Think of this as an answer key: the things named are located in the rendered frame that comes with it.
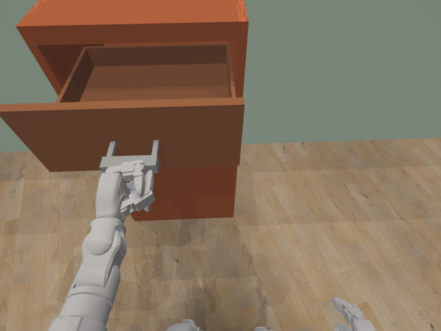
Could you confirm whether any left robot shin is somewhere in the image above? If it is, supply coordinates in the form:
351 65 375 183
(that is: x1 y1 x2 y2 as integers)
181 319 195 325

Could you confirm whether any left robot hand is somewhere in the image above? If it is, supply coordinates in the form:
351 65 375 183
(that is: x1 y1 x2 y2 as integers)
95 160 155 223

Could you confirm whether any cabinet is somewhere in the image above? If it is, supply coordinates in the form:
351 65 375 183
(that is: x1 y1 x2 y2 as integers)
16 0 249 221

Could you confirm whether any left robot forearm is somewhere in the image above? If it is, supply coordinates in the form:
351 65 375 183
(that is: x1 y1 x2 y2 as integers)
48 217 127 331

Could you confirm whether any handle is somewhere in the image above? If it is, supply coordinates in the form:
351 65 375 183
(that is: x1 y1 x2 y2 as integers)
100 140 160 174

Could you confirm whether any drawer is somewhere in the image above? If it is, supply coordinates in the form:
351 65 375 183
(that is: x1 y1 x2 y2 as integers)
0 43 245 172

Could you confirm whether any right robot hand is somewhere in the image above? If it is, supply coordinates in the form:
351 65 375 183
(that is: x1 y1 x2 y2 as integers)
333 297 376 331

